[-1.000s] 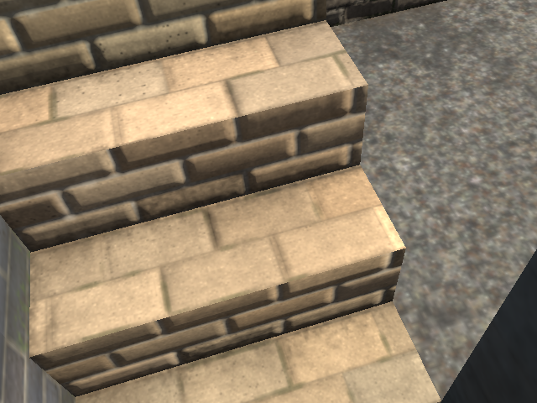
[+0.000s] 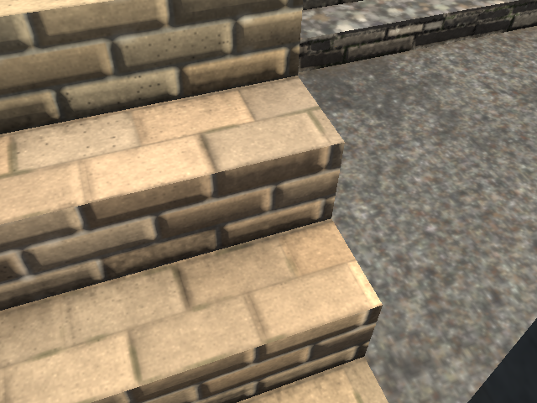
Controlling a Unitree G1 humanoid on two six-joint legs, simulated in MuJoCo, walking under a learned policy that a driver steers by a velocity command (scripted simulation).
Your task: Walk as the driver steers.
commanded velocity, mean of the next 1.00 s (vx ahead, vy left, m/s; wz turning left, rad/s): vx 0.36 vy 0.00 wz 0.00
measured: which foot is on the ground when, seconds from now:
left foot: down 0.00-1.00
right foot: down 0.00-1.00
